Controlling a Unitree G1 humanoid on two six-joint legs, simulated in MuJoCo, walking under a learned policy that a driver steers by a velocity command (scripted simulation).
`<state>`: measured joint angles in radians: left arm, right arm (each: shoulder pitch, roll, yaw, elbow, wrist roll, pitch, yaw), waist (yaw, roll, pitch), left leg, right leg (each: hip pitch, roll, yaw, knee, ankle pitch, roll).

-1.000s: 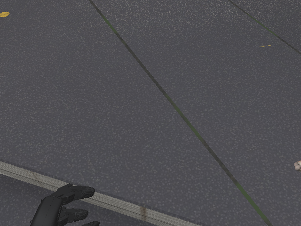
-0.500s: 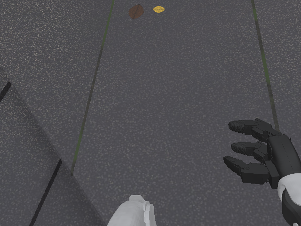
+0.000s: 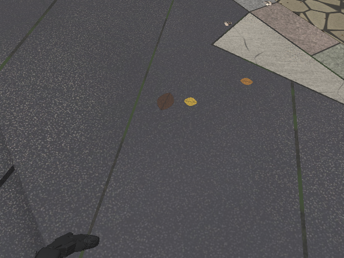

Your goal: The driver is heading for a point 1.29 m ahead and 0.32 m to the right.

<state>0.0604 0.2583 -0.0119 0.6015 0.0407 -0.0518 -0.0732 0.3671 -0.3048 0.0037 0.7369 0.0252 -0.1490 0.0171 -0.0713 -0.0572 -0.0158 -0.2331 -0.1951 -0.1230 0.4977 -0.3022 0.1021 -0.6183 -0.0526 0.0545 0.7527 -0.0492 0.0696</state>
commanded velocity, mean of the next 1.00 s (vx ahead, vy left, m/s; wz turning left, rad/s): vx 0.01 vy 0.00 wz -0.30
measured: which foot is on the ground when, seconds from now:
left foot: down 0.00-0.08, up 0.10-0.42, down 0.44-0.80, up 0.82-1.00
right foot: up 0.00-0.00, down 0.02-0.44, up 0.46-0.78, down 0.80-1.00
